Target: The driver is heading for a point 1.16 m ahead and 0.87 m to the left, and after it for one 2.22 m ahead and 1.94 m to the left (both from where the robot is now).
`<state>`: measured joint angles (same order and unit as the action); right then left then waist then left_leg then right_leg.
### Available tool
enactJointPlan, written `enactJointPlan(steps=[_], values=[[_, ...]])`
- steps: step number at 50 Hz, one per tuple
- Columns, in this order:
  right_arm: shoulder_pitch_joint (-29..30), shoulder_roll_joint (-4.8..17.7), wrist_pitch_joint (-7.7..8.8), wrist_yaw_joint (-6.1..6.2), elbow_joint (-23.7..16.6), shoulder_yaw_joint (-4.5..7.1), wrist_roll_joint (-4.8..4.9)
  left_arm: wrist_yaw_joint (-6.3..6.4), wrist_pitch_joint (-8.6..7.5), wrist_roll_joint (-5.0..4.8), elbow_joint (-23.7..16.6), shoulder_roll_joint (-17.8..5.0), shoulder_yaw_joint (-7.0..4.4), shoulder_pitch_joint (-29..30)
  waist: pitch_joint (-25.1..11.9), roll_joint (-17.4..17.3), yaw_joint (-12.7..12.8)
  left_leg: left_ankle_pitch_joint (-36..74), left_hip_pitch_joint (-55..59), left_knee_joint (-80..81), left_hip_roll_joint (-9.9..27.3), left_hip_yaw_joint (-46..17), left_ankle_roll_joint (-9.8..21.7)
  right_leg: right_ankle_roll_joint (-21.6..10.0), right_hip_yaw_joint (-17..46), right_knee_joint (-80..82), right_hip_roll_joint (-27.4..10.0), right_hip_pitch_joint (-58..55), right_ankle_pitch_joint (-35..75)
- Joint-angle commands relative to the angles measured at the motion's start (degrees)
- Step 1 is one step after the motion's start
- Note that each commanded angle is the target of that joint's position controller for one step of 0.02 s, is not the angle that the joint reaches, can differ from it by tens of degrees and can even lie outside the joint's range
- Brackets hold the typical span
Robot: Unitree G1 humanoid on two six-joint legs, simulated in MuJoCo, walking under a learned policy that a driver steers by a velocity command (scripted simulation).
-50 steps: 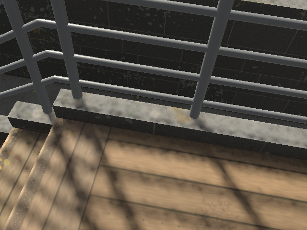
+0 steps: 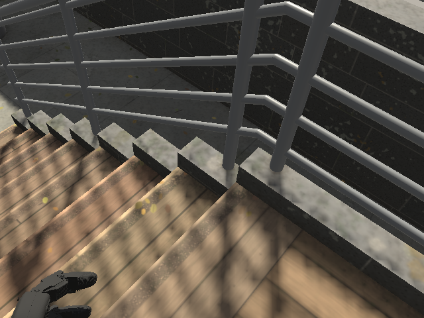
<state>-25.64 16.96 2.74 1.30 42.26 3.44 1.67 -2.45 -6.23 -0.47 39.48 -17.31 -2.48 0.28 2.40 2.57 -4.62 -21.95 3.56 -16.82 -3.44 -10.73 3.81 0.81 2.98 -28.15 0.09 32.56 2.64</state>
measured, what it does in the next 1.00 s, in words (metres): walks ahead, turning left: right foot, then left foot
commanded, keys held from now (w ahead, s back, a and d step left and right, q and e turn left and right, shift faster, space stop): w+q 0.24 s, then q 0.40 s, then w+q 0.22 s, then w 0.14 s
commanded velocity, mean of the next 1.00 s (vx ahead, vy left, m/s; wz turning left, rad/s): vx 0.31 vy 0.00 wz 0.58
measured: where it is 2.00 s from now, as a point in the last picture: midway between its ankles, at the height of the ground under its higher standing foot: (69, 258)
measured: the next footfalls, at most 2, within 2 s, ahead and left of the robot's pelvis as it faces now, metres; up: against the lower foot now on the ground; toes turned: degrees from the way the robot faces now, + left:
right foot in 0.06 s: +0.21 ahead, -0.13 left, +0.00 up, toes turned +5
left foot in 0.48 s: +0.40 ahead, +0.16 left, +0.00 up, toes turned +17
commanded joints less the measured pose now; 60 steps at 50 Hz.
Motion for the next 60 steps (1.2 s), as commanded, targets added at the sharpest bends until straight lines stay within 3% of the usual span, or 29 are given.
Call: enactJointPlan(steps=[1,2,3,4,5,6,8,11,14,19,22,24,25,26,27,28,29,31,33,35,41,47,50,51,52,53,54,57,60], values=[[1.56,9.58,-0.42,0.53,-2.61,3.0,-0.08,0.25,-1.47,0.03,-3.45,-8.15,-2.88,0.09,-1.26,-11.48,3.77,37.41,-3.11,-4.31,13.25,-8.86,5.15,-2.45,-1.62,0.26,1.72,-9.23,-4.68],[3.69,9.83,-0.82,0.38,-3.39,2.84,-0.66,0.46,-1.36,0.98,-2.52,-10.25,-3.76,-6.41,-5.72,-11.59,7.65,46.15,-4.32,-12.39,10.44,-7.6,3.68,-4.16,-2.63,1.76,2.0,-18.59,-3.95],[6.54,8.16,-0.85,-0.17,-5.39,2.06,-1.63,0.86,-1.01,1.97,-1.59,-11.61,-4.05,-15.99,-14.2,-10.52,12.81,40.31,-13.19,-25.83,7.24,-7.05,1.86,-6.99,2.58,-0.95,-4.18,-35.75,-5.35],[-0.88,1.19,-0.4,-0.65,-6.85,0.19,-0.69,0.94,-0.19,3.42,-0.02,-16.11,-5.11,-23.97,-25.51,6.98,10.56,6.87,-34.91,-49.6,-2.1,-2.34,-2.79,-16.07,27.28,0.85,-19.83,-59.29,-15.72],[-2.68,3.95,-0.07,-0.65,-6.37,0.15,1.06,0.2,0.1,2.21,0.38,-11.38,-3.8,-23.49,-25.85,13.93,9.77,-13.61,-42.58,-58.27,-1.79,-3.0,-3.6,-17.68,41.1,9.14,-24.89,-59.03,-22.43],[2.78,8.95,-0.25,-0.76,-6.66,1.3,1.58,0.75,0.56,1.05,-0.4,-7.68,-2.86,-20.08,-16.05,7.1,10.58,-9.35,-46.74,-60.77,2.58,-1.48,-3.64,-14.74,32.02,10.04,-22.37,-51.13,-26.09],[8.84,8.34,-0.72,-0.84,-8.22,1.14,0.19,1.21,1.21,-0.08,-0.28,-5.14,-2.14,-14.54,-5.32,1.15,7.94,-1.27,-44.41,-55.55,7.34,2.43,-3.17,-12.57,19.62,12.89,-18.19,-34.8,-19.17],[7.2,4.3,-2.18,-1.3,-8.06,0.76,0.96,2.02,0.33,0.22,1.2,-4.27,-1.85,-13.82,-1.62,3.89,5.34,1.38,-38.92,-50.73,9.88,3.92,-3.01,-12.58,10.4,17.97,-16.47,-25.0,-12.95],[11.09,3.78,-2.98,-1.11,-10.38,0.99,-0.51,2.06,-0.17,0.64,2.6,-6.66,-2.66,-12.62,2.12,1.8,4.59,6.55,-40.74,-44.27,10.36,4.92,-3.68,-13.06,2.45,19.45,-16.98,-21.8,1.03],[17.66,2.69,-2.43,-3.27,-12.79,1.24,-1.85,2.48,0.88,0.48,3.78,-8.96,-3.25,-11.55,-0.24,2.34,5.92,26.68,-29.5,-24.59,4.83,11.87,-2.19,-7.95,-10.55,12.74,-11.47,-20.68,14.5],[12.49,4.5,-3.49,-4.17,-13.15,2.84,-1.45,2.92,2.01,-1.46,3.7,-10.59,-4.14,-11.02,-4.45,4.57,2.63,20.35,-22.58,-24.44,2.41,13.29,-0.2,-6.98,-11.61,2.76,-13.45,-23.22,24.17],[2.34,7.36,-3.95,-3.87,-11.23,4.73,-2.15,2.75,2.56,-2.72,2.41,-9.78,-3.69,-9.39,-8.62,0.85,-3.67,24.75,-8.96,-14.89,-0.87,13.97,3.52,-4.14,-12.59,-14.84,-11.59,-19.84,24.5],[2.02,12.73,-4.21,-2.57,-12.01,5.71,-1.98,2.51,3.0,-0.09,0.87,-5.62,-2.29,-12.74,-10.3,-14.48,-1.64,50.92,0.07,-11.39,9.11,-1.27,7.43,0.09,-12.95,-34.48,-5.51,-8.59,-16.5],[9.71,16.96,-3.72,-2.12,-17.23,4.64,-3.63,1.25,2.73,1.91,0.01,-3.83,-1.01,-21.13,-19.41,-23.28,6.39,66.05,9.37,-13.84,22.9,-26.1,20.33,3.26,-4.74,-54.77,1.69,4.41,-45.15],[10.25,13.19,-3.15,-3.11,-18.32,3.47,-3.73,0.82,2.66,0.84,0.84,-9.28,-1.78,-18.49,-25.07,-13.56,2.2,48.97,6.06,-8.87,22.62,-28.25,20.63,2.28,3.85,-57.86,0.21,6.31,-39.57],[10.84,10.88,-2.97,-3.3,-17.39,2.82,-3.17,1.02,3.22,-0.47,-0.39,-9.91,-1.82,-13.77,-19.16,-8.74,2.0,36.87,1.43,-7.28,20.1,-22.82,17.71,1.97,2.41,-56.94,-0.91,8.57,-35.31],[12.24,9.06,-3.17,-3.08,-16.89,2.26,-2.23,2.07,4.15,-0.08,-0.53,-8.57,-1.53,-12.15,-12.88,-3.99,3.26,29.97,-5.52,-6.21,17.35,-18.64,14.24,1.92,1.57,-53.14,-2.35,9.32,-31.31],[15.14,9.29,-3.74,-2.43,-17.75,2.24,-2.08,3.37,5.98,0.89,-0.79,-8.83,-1.71,-12.21,-9.67,-6.86,5.69,27.0,-16.14,-4.25,13.63,-15.99,11.97,2.09,2.73,-48.31,-3.3,4.58,-26.29],[15.56,10.46,-3.37,-1.53,-17.7,2.47,-2.82,3.44,6.27,1.57,-0.17,-8.51,-2.03,-13.44,-11.01,-7.18,6.58,24.68,-18.92,-2.9,12.42,-15.26,11.75,2.04,2.65,-45.65,-2.78,1.5,-22.71],[15.22,10.06,-3.16,-0.36,-17.26,2.46,-1.93,3.77,6.41,2.04,-0.32,-7.92,-2.02,-12.18,-11.63,-6.69,6.27,15.85,-17.82,-1.74,10.61,-15.12,11.3,2.4,3.65,-40.27,-2.88,3.12,-18.11],[12.36,10.13,-3.64,0.61,-15.6,2.65,-1.43,4.23,5.08,0.99,-2.82,-7.83,-1.69,-4.69,-8.13,-11.19,2.23,-2.59,-15.21,0.48,8.31,-18.44,9.48,2.77,4.65,-18.42,-1.74,2.28,-15.18],[10.59,9.49,-4.65,0.68,-14.06,2.0,-1.72,1.81,2.64,0.82,-1.96,-6.97,-1.02,-5.92,-5.88,-13.89,1.52,-9.3,-20.18,0.2,8.14,-19.33,8.5,0.06,1.34,-7.15,-0.03,-10.15,-17.59],[11.8,6.95,-5.14,0.21,-13.83,0.93,-1.79,0.95,1.91,1.69,0.66,-6.64,-1.38,-15.12,-5.89,-10.98,6.79,-14.76,-28.33,-6.33,5.07,-16.38,5.42,-2.34,-0.77,-2.81,-1.14,-23.94,-16.58],[12.97,3.82,-4.95,0.35,-14.54,-0.08,-1.27,0.81,2.19,2.47,2.16,-9.22,-2.24,-21.29,-5.43,-3.23,8.72,-14.88,-33.91,-20.53,0.15,-10.79,2.14,-5.2,9.15,5.39,-8.98,-28.63,-26.2],[11.25,2.7,-3.92,0.26,-15.8,-0.16,-0.08,0.72,2.92,2.99,3.46,-15.25,-3.65,-24.65,-3.41,8.43,7.32,-13.6,-44.48,-33.02,-6.69,-1.85,-0.1,-11.37,27.76,14.33,-17.73,-31.71,-40.98],[14.4,6.93,-2.62,0.28,-16.67,0.79,0.66,0.78,3.03,2.29,3.19,-16.38,-4.47,-23.45,3.57,8.92,7.91,-10.84,-54.0,-40.23,-3.54,-1.37,-0.48,-15.58,39.06,19.28,-22.72,-27.52,-52.87],[15.77,8.88,-2.19,0.22,-16.27,1.46,0.66,1.33,3.03,1.1,1.92,-13.25,-3.63,-20.41,5.88,6.29,7.0,-5.37,-55.31,-43.07,-1.93,-2.98,-0.61,-14.82,36.12,18.86,-21.67,-25.51,-49.84],[11.97,7.2,-2.4,-0.17,-13.88,1.5,-0.85,2.8,3.62,-0.38,0.71,-8.49,-1.89,-16.67,1.96,7.91,4.89,6.98,-49.1,-44.61,-0.5,-1.21,-2.76,-10.57,22.05,17.09,-14.22,-24.07,-35.18],[11.21,5.1,-2.11,-0.8,-11.76,1.32,-1.23,3.12,3.79,0.49,1.69,-6.92,-1.19,-20.87,-1.53,6.43,5.6,15.42,-44.85,-46.46,-0.54,3.99,-4.07,-11.68,14.8,15.5,-11.52,-23.15,-24.37]])
Keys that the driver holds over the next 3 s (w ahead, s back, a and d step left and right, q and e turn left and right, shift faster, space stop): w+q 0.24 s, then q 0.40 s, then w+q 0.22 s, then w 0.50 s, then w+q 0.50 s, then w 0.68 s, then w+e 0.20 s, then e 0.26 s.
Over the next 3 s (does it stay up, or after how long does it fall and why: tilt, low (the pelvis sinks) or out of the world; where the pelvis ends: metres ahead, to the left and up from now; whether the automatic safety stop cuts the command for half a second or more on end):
stays up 1.01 0.84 -0.55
